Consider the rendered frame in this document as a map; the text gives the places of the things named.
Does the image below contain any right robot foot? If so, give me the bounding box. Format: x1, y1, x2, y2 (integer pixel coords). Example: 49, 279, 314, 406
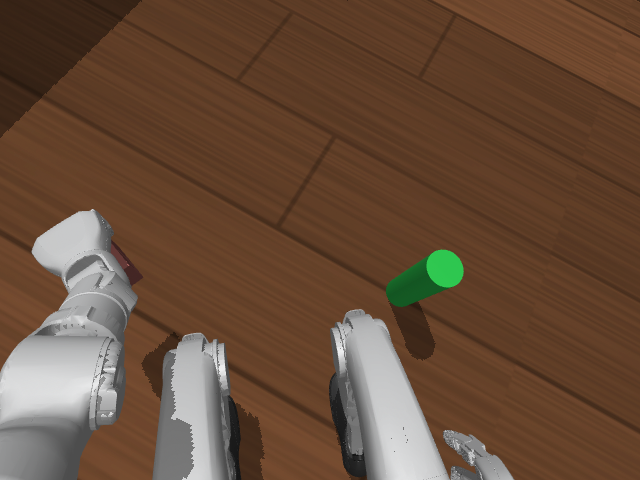
329, 373, 367, 477

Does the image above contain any right robot hand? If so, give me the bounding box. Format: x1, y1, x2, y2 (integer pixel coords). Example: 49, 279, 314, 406
443, 430, 514, 480

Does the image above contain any left robot hand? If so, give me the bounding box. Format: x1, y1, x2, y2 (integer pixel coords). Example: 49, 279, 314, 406
32, 209, 132, 288

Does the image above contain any left robot arm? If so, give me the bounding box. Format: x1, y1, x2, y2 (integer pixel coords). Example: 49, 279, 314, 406
0, 250, 138, 480

